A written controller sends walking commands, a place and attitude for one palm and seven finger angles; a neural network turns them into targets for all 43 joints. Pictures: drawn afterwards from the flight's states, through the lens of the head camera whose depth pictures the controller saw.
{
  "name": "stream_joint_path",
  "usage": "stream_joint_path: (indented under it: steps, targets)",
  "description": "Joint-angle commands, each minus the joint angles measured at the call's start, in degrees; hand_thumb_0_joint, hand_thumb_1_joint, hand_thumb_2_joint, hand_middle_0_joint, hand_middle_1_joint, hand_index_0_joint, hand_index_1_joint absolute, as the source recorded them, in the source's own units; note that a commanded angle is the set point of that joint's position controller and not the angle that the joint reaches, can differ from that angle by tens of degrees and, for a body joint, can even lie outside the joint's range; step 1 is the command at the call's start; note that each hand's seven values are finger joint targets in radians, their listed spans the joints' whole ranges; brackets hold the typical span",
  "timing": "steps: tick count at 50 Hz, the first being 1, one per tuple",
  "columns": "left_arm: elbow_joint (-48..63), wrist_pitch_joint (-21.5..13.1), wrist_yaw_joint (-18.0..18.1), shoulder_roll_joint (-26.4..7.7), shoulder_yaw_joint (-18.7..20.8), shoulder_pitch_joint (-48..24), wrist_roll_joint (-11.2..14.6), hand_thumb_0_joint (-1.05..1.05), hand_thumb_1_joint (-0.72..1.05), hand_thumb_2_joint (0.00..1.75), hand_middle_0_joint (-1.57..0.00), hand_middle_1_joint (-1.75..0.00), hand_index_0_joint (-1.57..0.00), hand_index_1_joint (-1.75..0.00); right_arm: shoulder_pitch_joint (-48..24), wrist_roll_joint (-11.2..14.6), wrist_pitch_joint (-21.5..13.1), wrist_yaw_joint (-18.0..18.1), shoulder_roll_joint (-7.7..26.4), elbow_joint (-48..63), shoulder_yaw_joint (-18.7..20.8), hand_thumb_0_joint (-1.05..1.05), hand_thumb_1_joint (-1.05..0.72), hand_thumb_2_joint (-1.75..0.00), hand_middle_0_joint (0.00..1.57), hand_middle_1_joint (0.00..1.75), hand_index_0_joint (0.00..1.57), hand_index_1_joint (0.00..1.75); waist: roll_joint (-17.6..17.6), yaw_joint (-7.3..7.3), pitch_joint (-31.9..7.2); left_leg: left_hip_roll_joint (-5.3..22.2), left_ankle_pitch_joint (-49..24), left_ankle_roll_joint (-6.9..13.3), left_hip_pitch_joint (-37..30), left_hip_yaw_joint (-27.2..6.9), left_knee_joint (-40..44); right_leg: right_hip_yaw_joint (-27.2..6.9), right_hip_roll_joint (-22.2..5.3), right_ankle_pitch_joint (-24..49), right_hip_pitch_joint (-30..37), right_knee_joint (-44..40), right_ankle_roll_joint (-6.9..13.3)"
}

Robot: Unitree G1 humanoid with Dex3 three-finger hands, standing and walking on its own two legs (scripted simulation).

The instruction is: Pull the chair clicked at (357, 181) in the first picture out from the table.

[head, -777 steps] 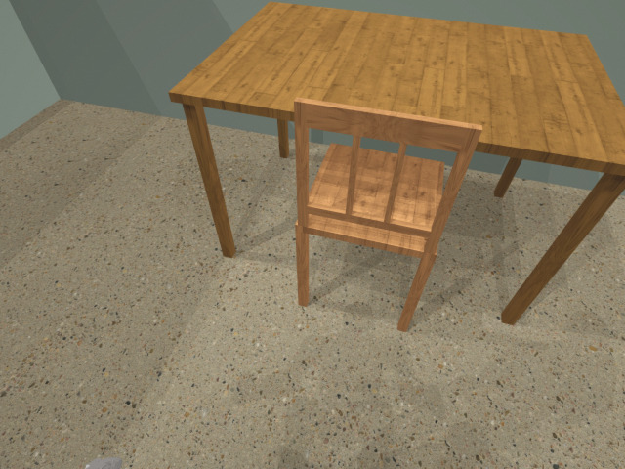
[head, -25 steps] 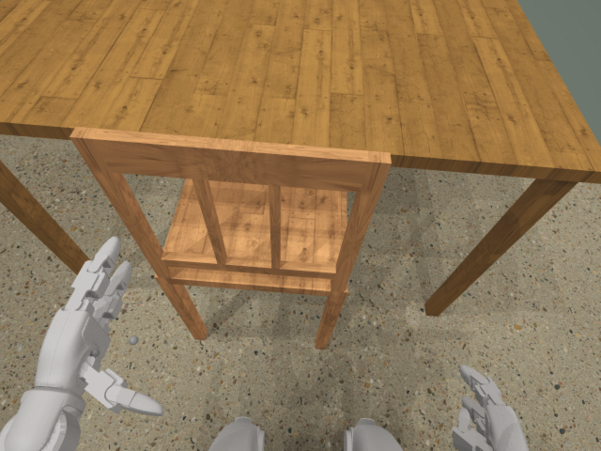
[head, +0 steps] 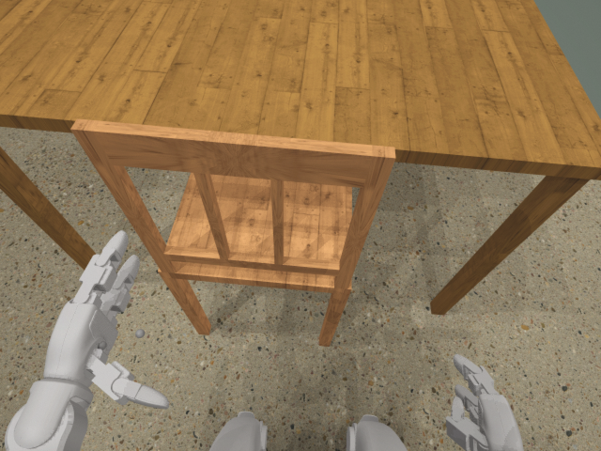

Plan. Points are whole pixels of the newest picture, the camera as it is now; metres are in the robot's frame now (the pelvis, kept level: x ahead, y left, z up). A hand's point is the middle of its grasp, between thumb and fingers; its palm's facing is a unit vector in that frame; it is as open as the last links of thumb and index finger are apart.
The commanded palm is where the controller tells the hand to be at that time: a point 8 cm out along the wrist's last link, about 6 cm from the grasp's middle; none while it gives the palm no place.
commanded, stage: aim the fingers beside a spindle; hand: left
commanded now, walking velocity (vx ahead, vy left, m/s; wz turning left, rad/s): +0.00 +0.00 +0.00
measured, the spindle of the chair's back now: (215, 219) +0.46 +0.16 -0.03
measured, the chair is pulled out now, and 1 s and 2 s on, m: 0.00 0.00 0.00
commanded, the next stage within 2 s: push the fingers through the gap in 1.82 s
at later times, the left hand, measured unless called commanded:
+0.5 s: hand (165, 316) +0.28 +0.19 +0.02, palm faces -0.06 -1.00 -0.03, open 16.9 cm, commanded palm +0.26 +0.24 +0.03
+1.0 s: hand (195, 299) +0.31 +0.16 +0.00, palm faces -0.07 -1.00 -0.03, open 16.9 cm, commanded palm +0.29 +0.21 +0.01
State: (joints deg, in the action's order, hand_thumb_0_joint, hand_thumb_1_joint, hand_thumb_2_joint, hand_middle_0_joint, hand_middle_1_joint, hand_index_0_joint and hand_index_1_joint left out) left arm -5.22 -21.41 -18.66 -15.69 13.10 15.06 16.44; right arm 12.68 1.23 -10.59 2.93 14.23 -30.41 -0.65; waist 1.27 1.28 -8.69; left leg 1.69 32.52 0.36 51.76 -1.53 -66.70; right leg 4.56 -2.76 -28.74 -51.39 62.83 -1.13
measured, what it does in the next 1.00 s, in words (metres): stands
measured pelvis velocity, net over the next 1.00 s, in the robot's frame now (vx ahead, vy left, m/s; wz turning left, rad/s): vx -0.01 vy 0.00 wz -0.01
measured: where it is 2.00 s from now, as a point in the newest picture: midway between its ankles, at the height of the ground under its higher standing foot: outside the picture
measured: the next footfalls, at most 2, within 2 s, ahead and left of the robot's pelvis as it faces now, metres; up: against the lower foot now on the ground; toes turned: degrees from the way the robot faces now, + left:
none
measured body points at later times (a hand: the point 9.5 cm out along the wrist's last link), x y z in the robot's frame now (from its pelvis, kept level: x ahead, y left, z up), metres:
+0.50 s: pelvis +0.00 +0.00 -0.01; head +0.09 +0.02 +0.43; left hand +0.27 +0.24 +0.02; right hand +0.16 -0.25 -0.10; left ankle +0.00 +0.11 -0.65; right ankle +0.01 -0.14 -0.65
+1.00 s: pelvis -0.01 +0.00 -0.02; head +0.10 +0.01 +0.41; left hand +0.31 +0.21 +0.00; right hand +0.15 -0.25 -0.12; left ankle +0.00 +0.11 -0.65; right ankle +0.01 -0.14 -0.65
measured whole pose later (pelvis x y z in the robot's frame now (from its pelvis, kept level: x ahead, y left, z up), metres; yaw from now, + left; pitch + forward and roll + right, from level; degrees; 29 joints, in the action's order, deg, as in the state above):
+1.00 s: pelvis -0.01 +0.00 -0.02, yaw -1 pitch +22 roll -2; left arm -13.8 -22.9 -10.5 -12.9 7.4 1.0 11.0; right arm 12.0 0.3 -5.5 1.2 13.9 -30.9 -0.4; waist 1.0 2.5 -9.6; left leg 1.5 34.2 0.6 60.5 -0.5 -72.6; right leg 3.2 -3.0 -30.4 -60.9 69.4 -1.3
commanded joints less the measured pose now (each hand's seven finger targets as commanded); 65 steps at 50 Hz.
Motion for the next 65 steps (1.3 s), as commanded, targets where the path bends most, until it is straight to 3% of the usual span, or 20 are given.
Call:
stream_joint_path:
  steps: [1,6,8,16,18,20,26,29,30,33,37,38,40,45,48,52,56,58,61,65]
  targets:
    - [11.9,-4.0,-0.2,-7.4,3.9,-3.5,1.0,0.00,-0.50,0.30,-0.06,-0.08,-0.06,-0.08,-0.5,0.3,-3.2,0.4,8.1,7.9,3.8,0.00,-0.90,-0.90,0.20,0.30,0.20,0.30,2.8,0.32,-15.5,-1.4,-20.9,0.3,-9.0,0.0,9.6,-0.4,2.1,14.8,10.7,-6.8,2.0]
    - [11.8,-3.7,1.2,-7.7,3.9,-5.2,0.4,0.00,-0.50,0.30,-0.06,-0.08,-0.06,-0.08,-0.4,0.1,-2.7,0.2,8.2,7.9,3.8,0.00,-0.90,-0.90,0.20,0.30,0.20,0.30,2.7,0.43,-15.3,-1.3,-20.7,0.2,-7.8,-0.1,9.3,-0.3,2.1,14.4,9.8,-6.1,2.0]
    - [9.7,-3.6,1.8,-8.3,4.8,-5.0,0.2,0.00,-0.50,0.30,-0.06,-0.08,-0.06,-0.08,-0.5,0.0,-2.3,0.2,8.2,7.6,3.9,0.00,-0.90,-0.90,0.20,0.30,0.20,0.30,0.7,0.48,-14.5,-1.2,-20.0,0.3,-6.5,-0.1,8.9,-0.4,2.3,14.1,9.6,-6.1,2.0]
    - [9.8,-4.7,2.1,-6.5,2.0,-8.9,-0.3,0.00,-0.50,0.30,-0.06,-0.08,-0.06,-0.08,-0.2,0.0,-1.9,-0.1,8.4,7.5,3.7,0.00,-0.90,-0.90,0.20,0.30,0.20,0.30,2.8,1.03,-16.1,-1.2,-20.3,0.2,-6.7,-0.2,8.1,-0.5,2.1,13.9,7.7,-4.8,2.1]
    - [8.2,-4.6,2.4,-7.6,3.3,-9.7,-0.4,0.00,-0.50,0.30,-0.06,-0.08,-0.06,-0.08,0.0,-0.1,-1.7,0.1,8.7,7.1,3.8,0.00,-0.90,-0.90,0.20,0.30,0.20,0.30,0.5,1.14,-15.9,-1.0,-19.7,0.3,-5.5,-0.4,7.6,-0.4,2.3,13.3,7.3,-4.5,2.1]
    - [9.5,-4.7,2.3,-4.9,0.1,-10.3,-0.7,0.00,-0.50,0.30,-0.06,-0.08,-0.06,-0.08,-0.2,-0.1,-1.7,-0.1,8.3,7.6,3.7,0.00,-0.90,-0.90,0.20,0.30,0.20,0.30,2.7,1.23,-17.1,-1.1,-20.7,0.2,-7.0,-0.4,7.7,-0.3,2.0,13.9,6.9,-4.1,2.1]
    - [7.7,-4.5,3.8,-6.8,2.1,-13.1,-1.4,0.00,-0.50,0.30,-0.06,-0.08,-0.06,-0.08,0.1,-0.2,-0.9,-0.2,8.6,7.2,3.9,0.00,-0.90,-0.90,0.20,0.30,0.20,0.30,1.3,1.15,-17.1,-1.0,-19.6,0.1,-5.5,-0.5,7.1,-0.3,2.1,13.0,5.7,-3.3,2.2]
    - [8.1,-4.9,4.4,-6.5,1.1,-16.4,-2.2,0.00,-0.50,0.30,-0.06,-0.08,-0.06,-0.08,0.0,-0.3,-0.4,-0.2,8.6,7.0,3.8,0.00,-0.90,-0.90,0.20,0.30,0.20,0.30,2.5,1.33,-18.8,-0.9,-20.8,0.1,-6.3,-0.7,6.6,-0.4,2.1,13.4,4.9,-2.6,2.2]
    - [8.5,-4.8,4.4,-4.7,-0.6,-15.5,-2.2,0.00,-0.50,0.30,-0.06,-0.08,-0.06,-0.08,0.1,-0.3,-0.5,-0.3,8.2,7.3,3.8,0.00,-0.90,-0.90,0.20,0.30,0.20,0.30,3.2,1.19,-19.5,-0.9,-21.8,0.0,-7.2,-0.6,6.7,-0.3,2.0,14.0,5.2,-2.4,2.3]
    - [6.0,-4.6,5.0,-6.1,0.5,-16.9,-2.6,0.00,-0.50,0.30,-0.06,-0.08,-0.06,-0.08,0.3,-0.4,0.1,-0.4,8.7,6.7,3.8,0.00,-0.90,-0.90,0.20,0.30,0.20,0.30,1.5,1.66,-18.1,-0.8,-20.3,0.1,-5.4,-0.8,6.1,-0.3,2.2,13.1,4.0,-2.2,2.2]
    - [6.7,-4.5,5.6,-3.6,-1.8,-15.8,-2.9,0.00,-0.50,0.30,-0.06,-0.08,-0.06,-0.08,0.1,-0.4,0.6,-0.9,8.2,7.4,3.9,0.00,-0.90,-0.90,0.20,0.30,0.20,0.30,2.9,1.00,-20.2,-0.8,-22.6,-0.2,-7.0,-0.7,6.2,-0.2,1.9,14.4,4.4,-1.7,2.3]
    - [5.5,-4.4,6.0,-4.5,-1.2,-16.2,-3.2,0.00,-0.50,0.30,-0.06,-0.08,-0.06,-0.08,0.4,-0.4,0.9,-0.8,8.4,7.1,3.9,0.00,-0.90,-0.90,0.20,0.30,0.20,0.30,1.2,1.54,-19.4,-0.7,-22.7,-0.1,-6.1,-0.8,5.8,-0.2,2.1,14.8,4.1,-1.5,2.3]
    - [5.8,-4.6,6.5,-3.2,-2.7,-18.4,-3.6,0.00,-0.50,0.30,-0.06,-0.08,-0.06,-0.08,0.1,-0.5,1.3,-1.0,8.3,7.1,3.8,0.00,-0.90,-0.90,0.20,0.30,0.20,0.30,1.8,1.80,-19.3,-0.8,-21.4,-0.1,-5.7,-0.8,5.6,-0.3,2.0,14.1,3.5,-1.4,2.2]
    - [4.8,-5.6,7.9,-4.0,-1.9,-20.9,-4.5,0.00,-0.50,0.30,-0.06,-0.08,-0.06,-0.08,0.0,-0.7,2.0,-1.1,8.3,6.8,3.9,0.00,-0.90,-0.90,0.20,0.30,0.20,0.30,1.5,1.33,-20.4,-0.9,-20.5,-0.1,-4.9,-0.6,5.1,-0.6,1.9,13.5,3.6,-0.8,2.4]
    - [2.5,-5.7,8.4,-4.4,-1.7,-22.7,-4.9,0.00,-0.50,0.30,-0.06,-0.08,-0.06,-0.08,0.1,-0.7,2.5,-1.0,8.4,6.3,3.8,0.00,-0.90,-0.90,0.20,0.30,0.20,0.30,1.1,1.85,-19.9,-0.9,-20.2,0.1,-3.8,-0.6,4.5,-0.7,2.0,13.5,2.7,-0.5,2.4]
    - [2.7,-6.2,8.6,-2.6,-4.1,-25.6,-5.2,0.00,-0.50,0.30,-0.06,-0.08,-0.06,-0.08,-0.1,-0.7,2.9,-1.2,8.2,6.1,3.9,0.00,-0.90,-0.90,0.20,0.30,0.20,0.30,2.2,2.11,-21.3,-1.0,-20.7,0.0,-4.6,-0.5,3.9,-0.9,1.8,14.3,2.3,-0.1,2.4]
    - [1.5,-6.1,8.9,-3.2,-2.7,-23.1,-5.1,0.00,-0.50,0.30,-0.06,-0.08,-0.06,-0.08,0.3,-0.7,3.5,-1.6,8.1,6.1,4.1,0.00,-0.90,-0.90,0.20,0.30,0.20,0.30,1.0,1.26,-22.8,-1.0,-22.5,0.1,-3.9,-0.1,3.6,-1.2,1.7,17.1,4.6,0.3,2.4]
    - [0.1,-6.0,9.2,-2.7,-3.6,-24.2,-5.6,0.00,-0.50,0.30,-0.06,-0.08,-0.06,-0.08,0.2,-0.8,3.8,-1.7,8.1,6.1,4.0,0.00,-0.90,-0.90,0.20,0.30,0.20,0.30,0.3,2.02,-21.7,-1.1,-21.4,0.2,-2.5,0.0,3.1,-1.2,1.8,16.4,3.6,0.5,2.3]
    - [-0.4,-6.7,9.6,-2.4,-3.3,-25.0,-5.5,0.00,-0.50,0.30,-0.06,-0.08,-0.06,-0.08,0.0,-0.8,4.1,-1.8,7.9,6.0,4.1,0.00,-0.90,-0.90,0.20,0.30,0.20,0.30,-0.4,1.75,-22.1,-1.3,-19.8,0.3,-1.2,0.5,2.5,-1.9,1.7,16.1,4.3,0.4,2.2]
    - [-0.1,-7.6,9.7,-5.2,-0.5,-26.3,-5.7,0.00,-0.50,0.30,-0.06,-0.08,-0.06,-0.08,0.0,-0.8,4.5,-1.7,8.0,5.9,4.1,0.00,-0.90,-0.90,0.20,0.30,0.20,0.30,0.3,1.19,-22.8,-1.4,-19.9,0.3,-1.0,0.7,2.7,-2.2,1.7,16.7,5.4,0.5,2.3]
